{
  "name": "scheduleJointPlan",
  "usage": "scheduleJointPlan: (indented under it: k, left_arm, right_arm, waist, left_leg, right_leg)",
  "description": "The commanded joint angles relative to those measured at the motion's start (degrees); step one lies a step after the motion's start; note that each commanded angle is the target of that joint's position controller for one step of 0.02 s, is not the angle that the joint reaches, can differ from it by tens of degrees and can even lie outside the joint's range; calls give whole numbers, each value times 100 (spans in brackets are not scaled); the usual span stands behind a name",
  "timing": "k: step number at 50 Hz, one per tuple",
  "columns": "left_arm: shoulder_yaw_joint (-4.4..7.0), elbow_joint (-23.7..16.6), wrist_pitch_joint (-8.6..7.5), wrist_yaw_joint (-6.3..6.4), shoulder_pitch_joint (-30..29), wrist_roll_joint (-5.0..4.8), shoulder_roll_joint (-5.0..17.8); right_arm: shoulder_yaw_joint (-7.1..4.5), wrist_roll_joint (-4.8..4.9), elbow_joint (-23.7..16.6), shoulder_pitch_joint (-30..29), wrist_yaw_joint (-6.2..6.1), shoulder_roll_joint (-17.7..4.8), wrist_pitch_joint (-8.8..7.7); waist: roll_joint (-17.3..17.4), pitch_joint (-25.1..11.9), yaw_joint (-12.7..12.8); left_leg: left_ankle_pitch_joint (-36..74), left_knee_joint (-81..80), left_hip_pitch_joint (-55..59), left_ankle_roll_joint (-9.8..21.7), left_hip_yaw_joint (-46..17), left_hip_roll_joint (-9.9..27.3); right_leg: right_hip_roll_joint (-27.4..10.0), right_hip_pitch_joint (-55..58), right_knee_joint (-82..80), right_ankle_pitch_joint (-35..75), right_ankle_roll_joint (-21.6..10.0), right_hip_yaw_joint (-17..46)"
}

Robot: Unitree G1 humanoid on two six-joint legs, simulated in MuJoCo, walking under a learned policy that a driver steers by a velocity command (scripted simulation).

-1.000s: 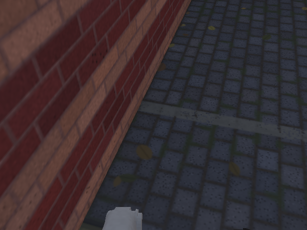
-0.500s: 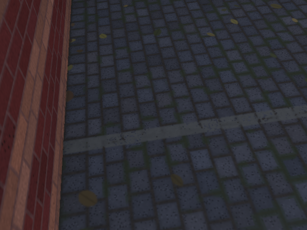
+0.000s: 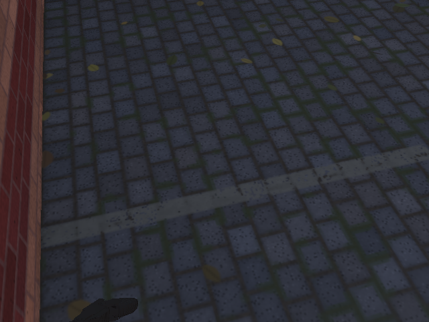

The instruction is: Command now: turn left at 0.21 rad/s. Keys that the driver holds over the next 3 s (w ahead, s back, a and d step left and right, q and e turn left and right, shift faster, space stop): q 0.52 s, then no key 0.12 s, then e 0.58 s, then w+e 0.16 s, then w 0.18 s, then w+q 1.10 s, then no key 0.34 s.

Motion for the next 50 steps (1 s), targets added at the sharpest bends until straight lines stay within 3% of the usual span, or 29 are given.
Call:
scheduleJointPlan:
  k: [1,2,3,6,9,11,13,16,18,19,20,21,22,23,24,25,26,29,32,35,36,38,39,40,41,42,45,48,50]
  left_arm:
    - [277,-436,-42,5,275,108,713]
    - [258,-494,-9,35,79,187,673]
    - [297,-564,75,126,-160,74,747]
    - [380,-538,223,188,-36,-70,690]
    - [489,-460,248,185,203,-53,831]
    - [586,-430,191,185,339,-83,1043]
    - [632,-451,117,233,230,-78,1140]
    - [637,-484,2,267,15,-41,1266]
    - [666,-436,44,238,-20,-27,1364]
    - [665,-449,104,227,-171,-72,1367]
    - [650,-330,192,187,57,-93,1186]
    - [658,-250,310,181,419,3,1065]
    - [549,-394,356,209,364,189,872]
    - [590,-421,421,237,297,40,1021]
    - [594,-455,381,217,130,-113,1093]
    - [588,-447,323,188,31,-121,1090]
    - [627,-439,288,193,-103,-32,1176]
    - [610,-248,296,171,-1,50,1117]
    - [531,-7,335,160,62,-16,910]
    - [433,244,306,90,183,-30,737]
    - [426,304,293,73,310,-120,686]
    - [471,295,260,79,365,-21,894]
    - [513,187,226,93,371,-1,1133]
    - [612,105,234,76,322,-50,1536]
    - [707,140,228,-4,197,-47,1722]
    - [683,92,230,-46,186,-79,1467]
    - [650,14,251,-54,222,-86,1323]
    - [654,-180,223,9,271,-159,1290]
    - [637,-286,235,-40,250,-104,1232]
  right_arm:
    - [-284,-35,-536,-211,85,-1176,-94]
    - [-355,63,-591,-345,98,-1174,-42]
    - [-378,98,-709,-503,96,-1096,-30]
    - [-374,163,-653,-301,33,-948,-70]
    - [-298,182,-738,-348,28,-657,-88]
    - [-249,34,-734,-272,68,-559,-102]
    - [-210,-11,-844,-392,209,-531,-78]
    - [-209,10,-945,-425,267,-602,76]
    - [-187,54,-899,-188,297,-585,158]
    - [-199,54,-800,60,313,-591,153]
    - [-258,76,-593,388,334,-690,153]
    - [-350,-95,-699,555,262,-1086,143]
    - [-410,-182,-951,539,177,-1725,146]
    - [-404,-227,-953,626,183,-1553,84]
    - [-369,-142,-1005,336,176,-1394,34]
    - [-304,-48,-1021,34,134,-1197,51]
    - [-242,-16,-1090,-140,91,-1065,80]
    - [-98,-114,-1206,-383,-57,-761,35]
    - [-112,-137,-1122,-349,-110,-903,-25]
    - [5,-98,-885,-234,-16,-662,-28]
    - [50,-153,-811,-240,52,-589,10]
    - [65,-213,-637,-33,123,-544,-70]
    - [52,-259,-587,-13,122,-558,-120]
    - [-2,-304,-618,86,94,-641,-155]
    - [-30,-316,-581,194,-16,-730,-142]
    - [-118,-269,-566,69,-93,-953,-108]
    - [-186,-158,-597,205,-196,-907,-7]
    - [-204,-177,-740,197,-164,-1028,1]
    - [-216,-192,-820,117,-182,-1074,4]
  waist:
    - [326,-621,567]
    - [1090,-539,511]
    - [1214,-317,452]
    - [602,-147,473]
    - [-460,-41,497]
    - [-1288,-152,413]
    - [-1201,-171,373]
    - [-995,-115,266]
    - [-735,-111,179]
    - [-635,-143,21]
    - [-323,-190,-44]
    - [841,-149,88]
    - [2054,-22,149]
    - [1644,-485,-71]
    - [1256,-324,-28]
    - [978,-202,57]
    - [673,-218,73]
    - [805,-394,232]
    - [628,-424,237]
    - [750,-223,145]
    - [808,25,199]
    - [631,229,253]
    - [510,219,256]
    - [-28,137,40]
    - [-768,-111,-13]
    - [-589,-54,128]
    - [-465,-180,39]
    - [109,-373,132]
    - [445,-363,188]
  left_leg:
    - [2961,-636,815,517,-579,397]
    - [2143,-1008,361,766,-914,479]
    - [1465,-1297,16,881,-1137,482]
    - [533,-1175,-443,842,-996,227]
    - [-146,-402,-1208,584,-402,-298]
    - [-406,452,-1503,359,29,-379]
    - [-1098,1307,-1262,338,-27,-122]
    - [-1723,2268,-1329,289,-84,204]
    - [-1479,1715,-818,288,47,269]
    - [-664,1065,-281,330,332,104]
    - [149,368,341,511,380,-68]
    - [1652,-458,902,689,-605,321]
    - [2692,-991,1419,1346,-2532,1315]
    - [1237,-1237,1180,1965,-3170,1564]
    - [297,-1322,1196,1981,-3014,1351]
    - [-62,-1328,1306,1777,-2747,1167]
    - [16,-1346,1303,1560,-2558,1030]
    - [1284,-1409,951,1433,-1996,981]
    - [1120,-1459,768,1295,-1378,584]
    - [101,-1579,427,1166,-965,422]
    - [-350,-1582,197,1116,-1014,441]
    - [-994,-1623,-59,863,-1033,339]
    - [-991,-1416,-71,644,-896,194]
    - [-666,-1032,-31,500,-583,-104]
    - [-306,-985,428,350,-226,-294]
    - [-202,-706,699,288,-107,-281]
    - [49,-436,808,347,-65,-127]
    - [176,-645,902,532,-415,284]
    - [552,-543,889,741,-455,567]
  right_leg:
    - [-324,250,-116,447,-62,233]
    - [-154,435,64,-53,97,8]
    - [-149,596,81,-251,166,15]
    - [-339,1028,-49,-356,62,98]
    - [-865,1466,-655,-665,-189,530]
    - [-1673,1709,-1139,-412,-550,1283]
    - [-2016,1375,-1091,305,-805,1357]
    - [-2287,1183,-982,1626,-927,1041]
    - [-2063,889,-838,1973,-770,430]
    - [-1819,655,-621,1719,-569,58]
    - [-1451,465,-266,1079,-237,-294]
    - [-802,-200,847,-293,384,-969]
    - [-183,-1472,2341,-2491,890,-662]
    - [-190,-1658,3326,-2712,935,330]
    - [-289,-2037,3727,-2378,919,551]
    - [-410,-2312,3754,-1893,866,615]
    - [-511,-2312,3554,-1538,778,676]
    - [-660,-1530,2823,-873,822,741]
    - [-584,-646,1487,-485,843,585]
    - [-446,322,140,132,869,262]
    - [-451,561,-322,343,786,248]
    - [-561,993,-949,929,662,481]
    - [-844,1079,-983,1566,596,810]
    - [-945,1036,-697,2270,520,819]
    - [-666,586,-607,1407,380,690]
    - [-541,208,-609,1217,303,736]
    - [-459,-167,-225,1379,195,842]
    - [-304,-440,378,1321,157,801]
    - [-275,-720,729,1371,54,729]
Next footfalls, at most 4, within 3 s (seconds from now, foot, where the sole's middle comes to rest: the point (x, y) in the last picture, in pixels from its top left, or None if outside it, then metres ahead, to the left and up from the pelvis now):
0.78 right None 0.18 -0.09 -0.77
1.36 left None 0.04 0.14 -0.77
1.74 right None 0.34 -0.14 -0.77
2.24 left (190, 270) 0.68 0.09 -0.77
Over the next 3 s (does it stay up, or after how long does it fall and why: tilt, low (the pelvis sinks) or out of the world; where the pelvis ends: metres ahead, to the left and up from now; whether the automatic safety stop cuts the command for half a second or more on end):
stays up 0.87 0.05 0.01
